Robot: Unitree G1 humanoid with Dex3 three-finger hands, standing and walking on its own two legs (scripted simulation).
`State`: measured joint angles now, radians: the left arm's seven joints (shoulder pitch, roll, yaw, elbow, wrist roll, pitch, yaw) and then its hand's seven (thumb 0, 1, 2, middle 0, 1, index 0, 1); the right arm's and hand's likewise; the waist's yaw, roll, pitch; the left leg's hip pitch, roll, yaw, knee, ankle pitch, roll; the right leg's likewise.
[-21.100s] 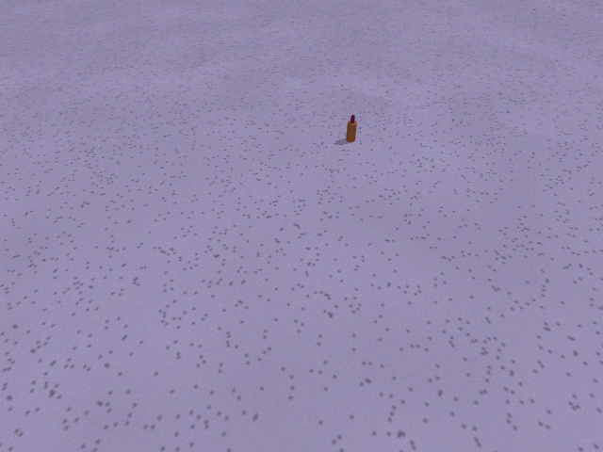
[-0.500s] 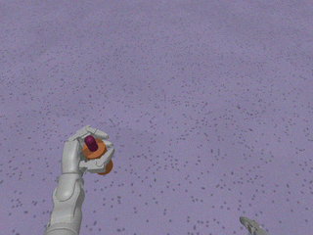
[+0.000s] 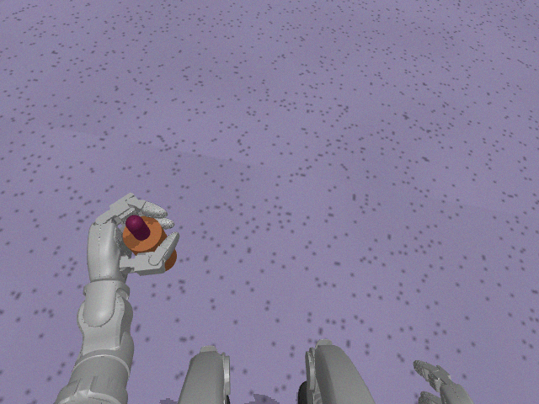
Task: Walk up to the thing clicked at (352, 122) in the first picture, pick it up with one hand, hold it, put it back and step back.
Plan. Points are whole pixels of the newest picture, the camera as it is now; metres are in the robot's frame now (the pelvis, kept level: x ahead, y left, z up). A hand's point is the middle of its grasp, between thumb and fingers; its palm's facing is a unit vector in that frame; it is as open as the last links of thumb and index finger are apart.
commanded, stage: crouch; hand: left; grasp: from the side
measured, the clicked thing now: (148, 241) +0.38 +0.19 -0.03
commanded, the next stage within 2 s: lower in 1.34 s
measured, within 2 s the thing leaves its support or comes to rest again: neither
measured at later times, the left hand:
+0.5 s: hand (175, 274) +0.40 +0.19 -0.25, palm faces +0.10 -1.00 -0.01, open 6.7 cm
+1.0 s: hand (182, 279) +0.42 +0.20 -0.38, palm faces +0.09 -1.00 -0.01, open 6.8 cm
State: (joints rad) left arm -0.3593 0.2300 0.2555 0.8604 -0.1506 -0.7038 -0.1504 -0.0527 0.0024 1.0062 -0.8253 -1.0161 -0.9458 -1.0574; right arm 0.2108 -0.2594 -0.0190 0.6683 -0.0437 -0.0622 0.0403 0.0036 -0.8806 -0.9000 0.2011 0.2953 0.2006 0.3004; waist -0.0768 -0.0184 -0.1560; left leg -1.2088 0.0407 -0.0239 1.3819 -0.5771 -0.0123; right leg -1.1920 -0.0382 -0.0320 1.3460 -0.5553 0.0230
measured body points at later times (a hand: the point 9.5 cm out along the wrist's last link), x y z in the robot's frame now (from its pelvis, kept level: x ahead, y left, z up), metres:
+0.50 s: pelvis -0.05 +0.00 -0.21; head +0.15 +0.04 +0.19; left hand +0.39 +0.24 -0.25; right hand +0.06 -0.26 -0.33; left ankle +0.03 +0.12 -0.60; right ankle +0.04 -0.14 -0.60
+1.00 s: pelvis -0.06 +0.00 -0.31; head +0.16 +0.06 +0.08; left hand +0.41 +0.25 -0.37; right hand +0.00 -0.28 -0.41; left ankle +0.03 +0.12 -0.60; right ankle +0.04 -0.14 -0.60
